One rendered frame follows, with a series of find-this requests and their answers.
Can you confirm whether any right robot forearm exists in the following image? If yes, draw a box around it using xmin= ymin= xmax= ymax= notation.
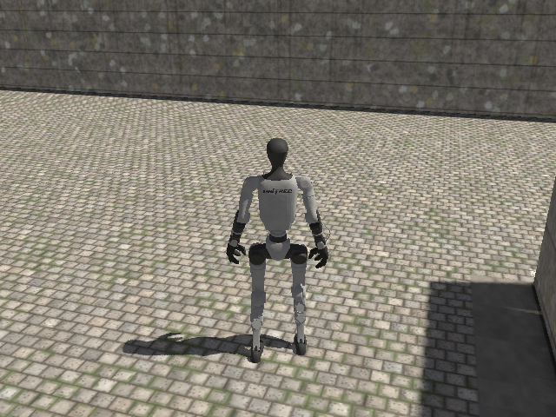
xmin=309 ymin=210 xmax=327 ymax=249

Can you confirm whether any left robot hand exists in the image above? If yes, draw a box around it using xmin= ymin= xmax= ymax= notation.
xmin=226 ymin=243 xmax=246 ymax=264

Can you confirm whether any humanoid robot torso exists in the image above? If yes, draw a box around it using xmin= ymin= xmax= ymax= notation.
xmin=257 ymin=171 xmax=298 ymax=261

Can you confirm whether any robot left thigh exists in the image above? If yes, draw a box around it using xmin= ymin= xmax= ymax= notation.
xmin=248 ymin=242 xmax=267 ymax=307

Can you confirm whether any right robot hand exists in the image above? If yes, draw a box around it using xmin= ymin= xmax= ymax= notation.
xmin=308 ymin=246 xmax=328 ymax=268

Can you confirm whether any left robot forearm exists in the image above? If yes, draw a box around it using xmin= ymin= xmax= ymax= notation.
xmin=228 ymin=210 xmax=246 ymax=247

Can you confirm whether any robot left upper arm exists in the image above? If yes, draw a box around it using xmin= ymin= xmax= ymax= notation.
xmin=237 ymin=175 xmax=260 ymax=223

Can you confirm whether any robot right upper arm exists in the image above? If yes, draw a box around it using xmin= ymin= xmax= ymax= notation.
xmin=295 ymin=175 xmax=318 ymax=224

